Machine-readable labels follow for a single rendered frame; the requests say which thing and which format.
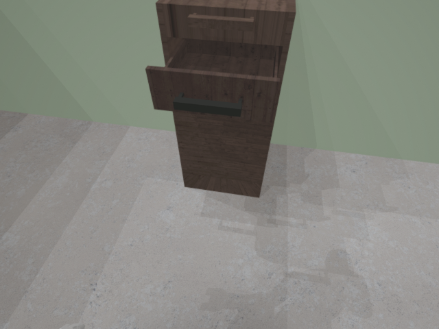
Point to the drawer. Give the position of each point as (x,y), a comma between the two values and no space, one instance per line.
(219,71)

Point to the handle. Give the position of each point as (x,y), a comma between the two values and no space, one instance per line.
(207,106)
(220,22)

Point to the cabinet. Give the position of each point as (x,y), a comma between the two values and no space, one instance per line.
(218,153)

